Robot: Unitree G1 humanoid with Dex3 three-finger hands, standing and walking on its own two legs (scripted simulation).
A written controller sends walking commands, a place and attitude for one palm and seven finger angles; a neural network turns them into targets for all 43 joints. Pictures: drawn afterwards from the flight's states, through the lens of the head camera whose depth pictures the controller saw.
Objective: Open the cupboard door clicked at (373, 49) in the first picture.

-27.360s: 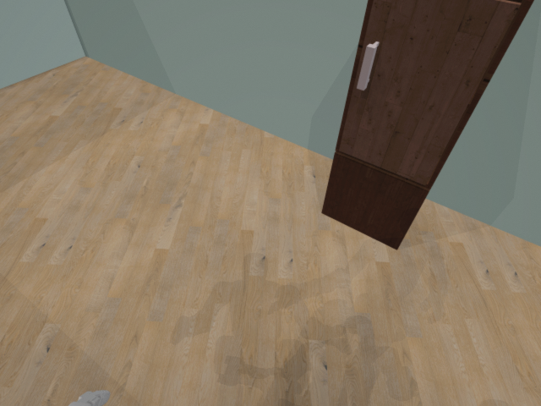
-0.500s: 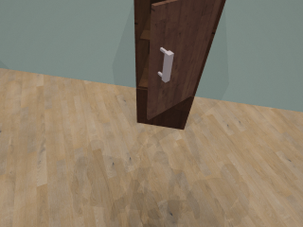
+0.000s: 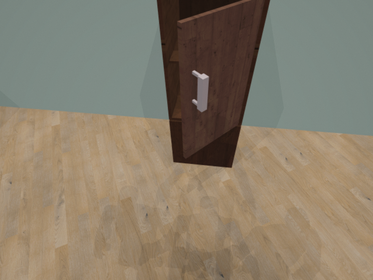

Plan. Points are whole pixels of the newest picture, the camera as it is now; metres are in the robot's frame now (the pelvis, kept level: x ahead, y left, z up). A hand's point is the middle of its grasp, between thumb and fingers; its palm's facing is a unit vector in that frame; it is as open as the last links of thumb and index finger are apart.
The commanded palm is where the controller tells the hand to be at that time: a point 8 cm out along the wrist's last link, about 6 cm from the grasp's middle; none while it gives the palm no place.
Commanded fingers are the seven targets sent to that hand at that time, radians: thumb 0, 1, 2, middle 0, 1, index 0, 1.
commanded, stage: let the arm hang, fingers relaxed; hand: left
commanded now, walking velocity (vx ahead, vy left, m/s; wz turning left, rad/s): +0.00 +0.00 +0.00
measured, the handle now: (198, 91) +0.68 +0.00 +0.02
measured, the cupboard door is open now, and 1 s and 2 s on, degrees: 46 46 46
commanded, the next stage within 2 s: look to check the result in 0.20 s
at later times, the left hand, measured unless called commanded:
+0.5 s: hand out of the picture +0.10 +0.22 -0.15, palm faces -0.03 -0.94 -0.34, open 7.4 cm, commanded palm none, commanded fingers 0.00 0.90 0.90 -0.20 -0.30 -0.20 -0.30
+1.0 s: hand out of the picture +0.12 +0.20 -0.15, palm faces -0.04 -0.94 -0.33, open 7.4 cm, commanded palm none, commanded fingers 0.00 0.90 0.90 -0.20 -0.30 -0.20 -0.30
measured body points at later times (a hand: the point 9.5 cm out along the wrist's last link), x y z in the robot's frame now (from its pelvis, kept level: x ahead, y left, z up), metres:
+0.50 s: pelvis +0.03 -0.02 +0.00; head +0.05 -0.04 +0.45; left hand +0.10 +0.27 -0.13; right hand +0.08 -0.31 -0.15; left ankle +0.02 +0.10 -0.74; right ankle +0.04 -0.11 -0.74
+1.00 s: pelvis +0.04 -0.03 +0.00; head +0.06 -0.04 +0.45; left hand +0.13 +0.25 -0.13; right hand +0.09 -0.31 -0.15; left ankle +0.02 +0.10 -0.74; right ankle +0.04 -0.11 -0.74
